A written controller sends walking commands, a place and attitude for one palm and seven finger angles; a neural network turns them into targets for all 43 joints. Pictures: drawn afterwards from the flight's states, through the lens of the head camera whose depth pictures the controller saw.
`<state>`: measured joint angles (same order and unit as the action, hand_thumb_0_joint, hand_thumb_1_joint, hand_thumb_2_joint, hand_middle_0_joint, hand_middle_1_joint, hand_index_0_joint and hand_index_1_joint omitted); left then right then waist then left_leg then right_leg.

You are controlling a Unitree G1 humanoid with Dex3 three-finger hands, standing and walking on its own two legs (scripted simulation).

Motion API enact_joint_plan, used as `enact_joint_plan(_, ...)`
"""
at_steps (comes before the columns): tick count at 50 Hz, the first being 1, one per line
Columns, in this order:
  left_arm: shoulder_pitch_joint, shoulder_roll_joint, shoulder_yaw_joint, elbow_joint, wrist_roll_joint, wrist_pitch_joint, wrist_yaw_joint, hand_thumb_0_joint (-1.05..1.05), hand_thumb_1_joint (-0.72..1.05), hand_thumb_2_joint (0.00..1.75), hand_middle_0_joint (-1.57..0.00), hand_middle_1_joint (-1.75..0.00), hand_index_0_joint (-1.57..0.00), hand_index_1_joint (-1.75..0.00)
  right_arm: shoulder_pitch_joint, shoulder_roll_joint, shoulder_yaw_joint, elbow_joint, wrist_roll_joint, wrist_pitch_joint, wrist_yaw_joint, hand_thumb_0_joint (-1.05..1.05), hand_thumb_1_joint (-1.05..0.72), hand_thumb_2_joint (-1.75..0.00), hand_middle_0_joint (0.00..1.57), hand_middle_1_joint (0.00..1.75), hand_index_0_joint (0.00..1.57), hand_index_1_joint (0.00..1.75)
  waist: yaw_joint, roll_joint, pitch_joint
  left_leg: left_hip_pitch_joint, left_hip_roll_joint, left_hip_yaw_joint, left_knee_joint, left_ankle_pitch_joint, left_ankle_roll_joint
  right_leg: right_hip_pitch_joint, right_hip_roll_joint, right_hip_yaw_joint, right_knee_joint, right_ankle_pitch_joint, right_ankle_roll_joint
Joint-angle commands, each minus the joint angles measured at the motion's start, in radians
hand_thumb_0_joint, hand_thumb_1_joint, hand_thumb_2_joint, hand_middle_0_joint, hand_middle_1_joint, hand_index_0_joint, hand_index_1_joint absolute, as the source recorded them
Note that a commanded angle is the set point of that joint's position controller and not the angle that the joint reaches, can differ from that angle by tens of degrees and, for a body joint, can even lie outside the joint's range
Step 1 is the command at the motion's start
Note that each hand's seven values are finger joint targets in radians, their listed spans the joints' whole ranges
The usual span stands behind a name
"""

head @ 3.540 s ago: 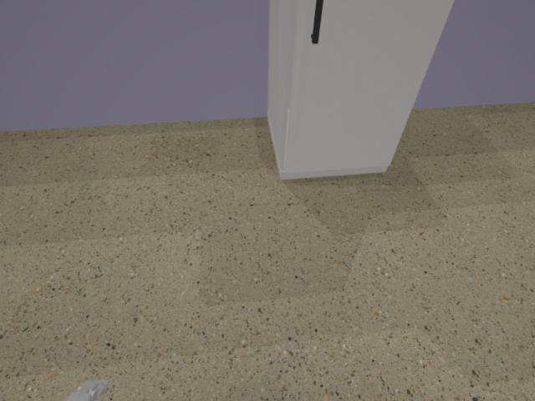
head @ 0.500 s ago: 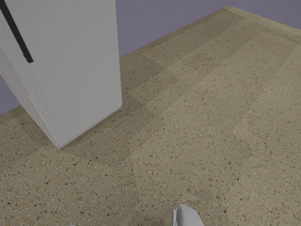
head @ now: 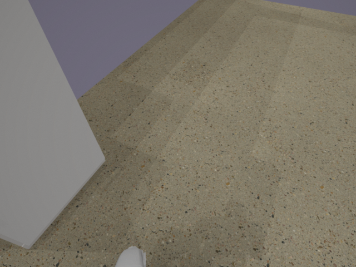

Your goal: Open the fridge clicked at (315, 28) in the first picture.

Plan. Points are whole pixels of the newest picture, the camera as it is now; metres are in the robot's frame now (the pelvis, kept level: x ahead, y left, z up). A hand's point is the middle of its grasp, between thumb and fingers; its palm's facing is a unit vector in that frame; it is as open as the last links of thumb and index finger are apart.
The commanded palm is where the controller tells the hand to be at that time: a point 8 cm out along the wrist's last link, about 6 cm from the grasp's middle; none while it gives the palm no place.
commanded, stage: walk to a spot facing it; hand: left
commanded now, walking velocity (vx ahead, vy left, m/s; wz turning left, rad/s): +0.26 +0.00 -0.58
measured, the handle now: out of the picture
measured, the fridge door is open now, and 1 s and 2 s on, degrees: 0 0 0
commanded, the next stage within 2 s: turn to face it in 0.52 s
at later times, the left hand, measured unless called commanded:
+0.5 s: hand (101, 215) +0.28 +0.24 -0.17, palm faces -0.23 -0.95 -0.19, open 7.4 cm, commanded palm none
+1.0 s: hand (142, 194) +0.34 +0.13 -0.16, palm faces -0.33 -0.93 -0.16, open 7.4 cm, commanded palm none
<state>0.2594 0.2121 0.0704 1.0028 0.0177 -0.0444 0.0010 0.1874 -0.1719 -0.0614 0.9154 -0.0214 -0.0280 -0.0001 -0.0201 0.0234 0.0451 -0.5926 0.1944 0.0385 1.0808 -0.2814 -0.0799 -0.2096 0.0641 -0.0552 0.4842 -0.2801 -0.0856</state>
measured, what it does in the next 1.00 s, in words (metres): walks ahead, turning right: left foot, then right foot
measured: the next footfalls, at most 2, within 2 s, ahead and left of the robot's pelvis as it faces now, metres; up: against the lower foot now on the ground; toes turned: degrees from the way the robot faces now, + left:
left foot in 0.18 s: +0.21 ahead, +0.17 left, +0.00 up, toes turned +2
right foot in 0.66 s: +0.19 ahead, -0.10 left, +0.00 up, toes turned -33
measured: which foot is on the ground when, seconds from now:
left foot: up 0.00-0.16, down 0.18-0.66, up 0.68-1.00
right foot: down 0.00-0.20, up 0.22-0.64, down 0.66-1.00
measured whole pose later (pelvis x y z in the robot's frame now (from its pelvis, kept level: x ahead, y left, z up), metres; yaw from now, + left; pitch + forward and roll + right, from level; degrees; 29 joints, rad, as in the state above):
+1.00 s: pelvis +0.17 +0.03 -0.01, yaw -18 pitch -1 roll -1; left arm 0.10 0.13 0.01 0.94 0.02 0.00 0.02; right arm 0.28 -0.14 -0.04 1.02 -0.01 0.06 0.00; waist -0.05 0.01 0.06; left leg -0.38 0.09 0.11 0.89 -0.46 -0.06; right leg -0.25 -0.08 -0.25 0.56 -0.28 -0.03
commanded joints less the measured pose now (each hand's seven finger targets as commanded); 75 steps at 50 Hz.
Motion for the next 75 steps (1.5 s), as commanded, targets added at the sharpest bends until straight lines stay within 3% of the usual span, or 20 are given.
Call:
enact_joint_plan(1, 0.043, 0.13, 0.031, -0.067, 0.004, -0.026, -0.004, 0.0, 0.9, 0.9, -0.2, -0.3, -0.2, -0.3, 0.003, -0.053, -0.001, -0.057, -0.005, -0.009, 0.01, 0.0, -0.9, -0.9, 0.2, 0.3, 0.2, 0.3, 0.027, -0.174, 0.017, 0.075, -0.049, 0.041, -0.225, 0.083, -0.007, -0.081, -0.212, 0.202, -0.177, 0.333, -0.092)
enact_joint_plan(6, 0.092, 0.169, 0.043, -0.077, 0.003, -0.01, 0.001, 0.0, 0.9, 0.9, -0.2, -0.3, -0.2, -0.3, -0.105, -0.09, -0.001, -0.104, 0.001, -0.03, 0.006, 0.0, -0.9, -0.9, 0.2, 0.3, 0.2, 0.3, 0.068, -0.187, -0.059, 0.157, -0.123, 0.067, -0.452, 0.023, 0.014, 0.094, -0.228, 0.293, -0.058, 0.498, -0.075)
enact_joint_plan(8, 0.059, 0.16, 0.045, -0.089, -0.004, -0.003, 0.006, 0.0, 0.9, 0.9, -0.2, -0.3, -0.2, -0.3, 0.018, -0.142, -0.012, -0.066, 0.001, -0.038, -0.011, 0.0, -0.9, -0.9, 0.2, 0.3, 0.2, 0.3, -0.003, -0.128, -0.126, 0.443, -0.115, 0.056, -0.646, 0.152, 0.028, -0.005, -0.184, 0.263, 0.125, 0.523, -0.02)
enact_joint_plan(10, 0.102, 0.07, 0.024, -0.114, -0.026, -0.005, -0.007, 0.0, 0.9, 0.9, -0.2, -0.3, -0.2, -0.3, 0.241, -0.328, -0.047, -0.013, -0.011, -0.039, -0.022, 0.0, -0.9, -0.9, 0.2, 0.3, 0.2, 0.3, -0.068, 0.293, -0.332, 0.9, 0.37, -0.371, -0.646, 0.647, 0.206, -0.393, -0.01, 0.057, 0.669, -0.344, 0.095)
enact_joint_plan(11, 0.093, 0.11, 0.03, -0.108, -0.014, -0.001, 0.0, 0.0, 0.9, 0.9, -0.2, -0.3, -0.2, -0.3, 0.235, -0.288, -0.028, -0.019, -0.003, -0.025, -0.02, 0.0, -0.9, -0.9, 0.2, 0.3, 0.2, 0.3, -0.072, 0.176, -0.298, 0.813, 0.38, -0.321, -0.647, 0.703, 0.253, -0.401, -0.066, 0.104, 0.802, -0.353, 0.097)
enact_joint_plan(14, 0.03, 0.097, 0.038, -0.107, 0.003, 0.028, -0.018, 0.0, 0.9, 0.9, -0.2, -0.3, -0.2, -0.3, 0.053, -0.179, 0.002, -0.054, -0.003, -0.028, -0.026, 0.0, -0.9, -0.9, 0.2, 0.3, 0.2, 0.3, -0.004, 0.136, -0.074, 0.514, 0.251, -0.094, -0.718, 0.608, 0.182, -0.398, -0.141, 0.071, 0.847, -0.198, 0.131)
enact_joint_plan(18, 0.056, 0.047, 0.034, -0.108, 0.001, 0.075, -0.032, 0.0, 0.9, 0.9, -0.2, -0.3, -0.2, -0.3, 0.019, -0.156, 0.0, -0.037, 0.0, -0.022, -0.029, 0.0, -0.9, -0.9, 0.2, 0.3, 0.2, 0.3, 0.039, 0.17, -0.037, 0.402, 0.171, 0.099, -0.746, 0.52, 0.155, -0.322, -0.149, 0.004, 0.734, -0.099, 0.143)
enact_joint_plan(30, -0.1, 0.042, 0.032, -0.193, 0.008, 0.076, -0.028, 0.0, 0.9, 0.9, -0.2, -0.3, -0.2, -0.3, 0.067, -0.215, -0.051, -0.019, -0.011, 0.014, -0.014, 0.0, -0.9, -0.9, 0.2, 0.3, 0.2, 0.3, 0.004, 0.157, -0.052, 0.49, 0.23, 0.216, -0.62, 0.409, 0.149, -0.185, -0.131, -0.067, 0.212, -0.045, 0.118)
enact_joint_plan(32, 0.028, 0.102, 0.036, -0.15, 0.017, 0.048, -0.014, 0.0, 0.9, 0.9, -0.2, -0.3, -0.2, -0.3, 0.108, -0.195, -0.039, -0.013, -0.003, 0.018, -0.005, 0.0, -0.9, -0.9, 0.2, 0.3, 0.2, 0.3, 0.068, -0.018, -0.143, 0.367, 0.153, 0.264, -0.338, 0.373, 0.074, 0.106, -0.141, -0.024, -0.017, 0.201, 0.081)
enact_joint_plan(33, 0.103, 0.224, 0.054, -0.128, 0.027, 0.028, 0.006, 0.0, 0.9, 0.9, -0.2, -0.3, -0.2, -0.3, 0.123, -0.096, -0.011, -0.037, 0.006, 0.023, 0.002, 0.0, -0.9, -0.9, 0.2, 0.3, 0.2, 0.3, 0.096, -0.351, -0.195, 0.063, -0.005, 0.27, -0.077, -0.227, 0.018, 0.302, -0.418, 0.343, -0.079, 0.577, -0.014)
enact_joint_plan(34, 0.131, 0.256, 0.053, -0.105, 0.001, 0.034, 0.016, 0.0, 0.9, 0.9, -0.2, -0.3, -0.2, -0.3, 0.087, -0.099, -0.003, -0.047, 0.013, 0.037, -0.014, 0.0, -0.9, -0.9, 0.2, 0.3, 0.2, 0.3, 0.104, -0.319, -0.254, 0.065, -0.05, 0.099, 0.035, -0.395, 0.021, 0.262, -0.495, 0.348, -0.068, 0.802, -0.104)
enact_joint_plan(37, -0.037, 0.148, 0.015, -0.12, 0.003, 0.024, 0.03, 0.0, 0.9, 0.9, -0.2, -0.3, -0.2, -0.3, 0.119, -0.089, 0.007, 0.014, 0.01, 0.054, -0.019, 0.0, -0.9, -0.9, 0.2, 0.3, 0.2, 0.3, 0.029, -0.232, -0.191, 0.107, -0.052, -0.019, 0.078, -0.238, 0.028, 0.127, -0.394, 0.181, -0.091, 0.593, -0.077)
enact_joint_plan(40, -0.124, 0.107, -0.007, -0.124, 0.004, 0.022, 0.033, 0.0, 0.9, 0.9, -0.2, -0.3, -0.2, -0.3, 0.173, -0.074, 0.012, 0.069, 0.009, 0.061, -0.015, 0.0, -0.9, -0.9, 0.2, 0.3, 0.2, 0.3, -0.012, -0.163, -0.12, 0.175, -0.073, 0.002, -0.027, -0.162, 0.02, 0.029, -0.363, 0.036, -0.111, 0.533, -0.05)
enact_joint_plan(48, -0.089, 0.142, 0.016, -0.095, 0.01, 0.044, 0.041, 0.0, 0.9, 0.9, -0.2, -0.3, -0.2, -0.3, 0.092, -0.059, 0.0, 0.038, 0.01, 0.069, 0.0, 0.0, -0.9, -0.9, 0.2, 0.3, 0.2, 0.3, 0.03, -0.151, -0.013, 0.188, -0.089, 0.059, -0.207, -0.192, 0.021, -0.009, -0.444, 0.009, -0.135, 0.347, -0.071)
enact_joint_plan(52, -0.109, 0.13, 0.026, -0.11, 0.0, 0.056, 0.037, 0.0, 0.9, 0.9, -0.2, -0.3, -0.2, -0.3, 0.157, -0.063, -0.009, 0.035, 0.004, 0.06, 0.006, 0.0, -0.9, -0.9, 0.2, 0.3, 0.2, 0.3, -0.008, -0.117, -0.065, 0.328, -0.104, 0.094, -0.465, -0.001, 0.036, -0.049, -0.409, -0.074, -0.008, 0.178, 0.01)
enact_joint_plan(53, -0.108, 0.102, 0.024, -0.117, -0.005, 0.064, 0.035, 0.0, 0.9, 0.9, -0.2, -0.3, -0.2, -0.3, 0.189, -0.1, -0.02, 0.038, 0.003, 0.054, 0.008, 0.0, -0.9, -0.9, 0.2, 0.3, 0.2, 0.3, -0.027, 0.027, -0.071, 0.399, -0.054, -0.011, -0.604, 0.077, 0.064, -0.137, -0.355, -0.11, 0.117, 0.049, 0.059)
enact_joint_plan(54, -0.094, 0.041, 0.019, -0.151, -0.014, 0.071, 0.029, 0.0, 0.9, 0.9, -0.2, -0.3, -0.2, -0.3, 0.221, -0.196, -0.041, 0.023, -0.006, 0.045, 0.004, 0.0, -0.9, -0.9, 0.2, 0.3, 0.2, 0.3, -0.041, 0.32, -0.065, 0.433, 0.158, -0.345, -0.741, 0.264, 0.17, -0.312, -0.214, -0.162, 0.327, -0.216, 0.145)
enact_joint_plan(56, -0.189, 0.045, 0.019, -0.182, 0.0, 0.081, 0.023, 0.0, 0.9, 0.9, -0.2, -0.3, -0.2, -0.3, 0.212, -0.237, -0.053, 0.024, -0.014, 0.043, -0.013, 0.0, -0.9, -0.9, 0.2, 0.3, 0.2, 0.3, -0.055, 0.189, -0.044, 0.366, 0.241, -0.433, -0.835, 0.222, 0.284, -0.375, -0.18, 0.007, 0.649, -0.284, 0.137)
enact_joint_plan(63, -0.104, 0.074, 0.034, -0.114, 0.001, 0.076, 0.011, 0.0, 0.9, 0.9, -0.2, -0.3, -0.2, -0.3, 0.104, -0.198, -0.037, -0.016, 0.004, 0.018, -0.027, 0.0, -0.9, -0.9, 0.2, 0.3, 0.2, 0.3, -0.008, 0.049, -0.134, 0.522, 0.054, -0.245, -0.76, 0.402, 0.208, -0.397, -0.165, 0.057, 0.668, -0.052, 0.182)
enact_joint_plan(75, -0.152, 0.099, 0.023, -0.165, -0.009, 0.08, 0.023, 0.0, 0.9, 0.9, -0.2, -0.3, -0.2, -0.3, 0.084, -0.252, -0.058, -0.028, -0.004, 0.044, -0.011, 0.0, -0.9, -0.9, 0.2, 0.3, 0.2, 0.3, -0.03, 0.131, -0.101, 0.455, 0.032, -0.423, -0.758, 0.284, 0.258, -0.269, -0.117, 0.074, 0.387, -0.156, 0.183)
